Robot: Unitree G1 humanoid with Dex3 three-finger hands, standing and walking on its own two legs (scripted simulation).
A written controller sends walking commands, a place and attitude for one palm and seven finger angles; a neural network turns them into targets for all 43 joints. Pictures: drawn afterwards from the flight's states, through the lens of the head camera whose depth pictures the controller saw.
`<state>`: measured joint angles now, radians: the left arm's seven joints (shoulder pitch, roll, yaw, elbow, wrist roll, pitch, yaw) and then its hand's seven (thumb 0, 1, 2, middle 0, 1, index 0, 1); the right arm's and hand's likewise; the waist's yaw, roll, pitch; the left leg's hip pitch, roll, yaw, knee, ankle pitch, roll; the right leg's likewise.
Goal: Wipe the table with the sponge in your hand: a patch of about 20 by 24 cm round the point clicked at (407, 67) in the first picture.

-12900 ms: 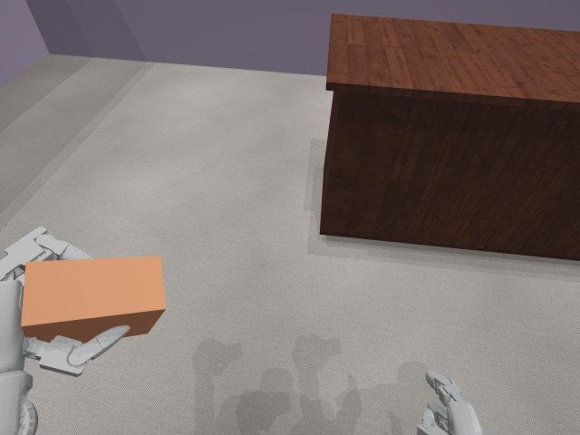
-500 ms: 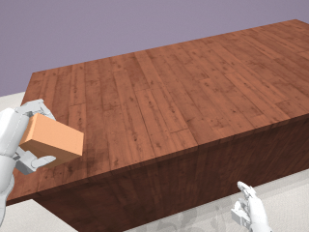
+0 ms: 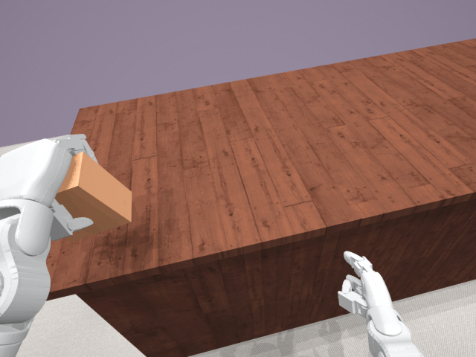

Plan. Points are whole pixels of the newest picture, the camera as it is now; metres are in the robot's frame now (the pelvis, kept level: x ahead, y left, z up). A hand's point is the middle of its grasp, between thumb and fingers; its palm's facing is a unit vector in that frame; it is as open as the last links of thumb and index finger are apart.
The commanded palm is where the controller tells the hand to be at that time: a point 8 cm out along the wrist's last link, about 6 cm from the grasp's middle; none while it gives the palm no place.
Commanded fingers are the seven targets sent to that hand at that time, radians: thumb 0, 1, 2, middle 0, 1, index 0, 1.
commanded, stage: turn the palm down, sponge in hand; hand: left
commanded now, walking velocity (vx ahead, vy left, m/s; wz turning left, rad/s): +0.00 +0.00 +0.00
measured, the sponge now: (85, 206) +0.25 +0.29 +0.16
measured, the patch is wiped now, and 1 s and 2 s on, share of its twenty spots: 0.00 0.00 0.00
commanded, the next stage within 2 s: move the sponge above the wiping area in 0.60 s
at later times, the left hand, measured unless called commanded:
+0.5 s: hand (85, 201) +0.23 +0.26 +0.20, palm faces +0.21 -0.08 -0.98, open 9.6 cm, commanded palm +0.18 +0.25 +0.27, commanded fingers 0.00 0.10 1.30 -1.20 -1.60 -1.20 -1.60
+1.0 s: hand (84, 208) +0.23 +0.27 +0.18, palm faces +0.15 -0.05 -0.99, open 9.6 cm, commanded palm +0.19 +0.26 +0.26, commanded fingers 0.00 0.10 1.30 -1.20 -1.60 -1.20 -1.60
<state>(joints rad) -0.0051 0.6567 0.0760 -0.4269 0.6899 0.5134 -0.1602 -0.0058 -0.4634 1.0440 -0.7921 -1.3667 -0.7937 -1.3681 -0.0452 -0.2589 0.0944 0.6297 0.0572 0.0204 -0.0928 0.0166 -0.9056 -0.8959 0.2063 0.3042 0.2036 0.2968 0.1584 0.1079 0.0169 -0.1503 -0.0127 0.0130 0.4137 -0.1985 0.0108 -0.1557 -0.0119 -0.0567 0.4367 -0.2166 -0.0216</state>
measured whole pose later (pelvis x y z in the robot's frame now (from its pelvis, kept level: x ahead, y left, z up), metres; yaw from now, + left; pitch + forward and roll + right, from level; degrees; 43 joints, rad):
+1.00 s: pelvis -0.01 -0.03 -0.01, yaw -1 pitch -5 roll +1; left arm 0.00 0.65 0.05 -0.27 0.77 0.43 -0.16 0.00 -0.46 1.05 -0.79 -1.37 -0.79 -1.37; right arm -0.01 -0.28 0.06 0.66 0.06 -0.03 -0.09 0.02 -0.91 -0.90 0.20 0.30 0.20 0.30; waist 0.14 0.13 0.01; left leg -0.17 0.02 0.01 0.45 -0.20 -0.03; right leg -0.19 0.02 -0.06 0.51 -0.23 -0.06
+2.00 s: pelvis +0.01 -0.02 +0.00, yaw +0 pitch -3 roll +1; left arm -0.05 0.60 -0.01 -0.18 0.85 0.42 -0.15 0.00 -0.46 1.05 -0.79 -1.37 -0.79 -1.37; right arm 0.00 -0.26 0.07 0.66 0.05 -0.01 -0.06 0.02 -0.91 -0.90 0.21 0.30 0.20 0.30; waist 0.14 0.12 0.00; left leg -0.16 0.01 0.00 0.41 -0.20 -0.02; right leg -0.17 0.01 -0.06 0.45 -0.23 -0.05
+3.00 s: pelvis +0.01 +0.00 +0.00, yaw +1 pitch -2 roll +0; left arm -0.06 0.59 0.00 -0.11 0.85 0.37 -0.13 0.00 -0.46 1.05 -0.79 -1.37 -0.79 -1.37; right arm 0.01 -0.26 0.07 0.65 0.06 -0.01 -0.07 0.02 -0.91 -0.90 0.21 0.30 0.20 0.30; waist 0.14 0.12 0.00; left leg -0.17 -0.01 0.00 0.42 -0.21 0.01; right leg -0.17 -0.01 -0.06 0.43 -0.23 -0.03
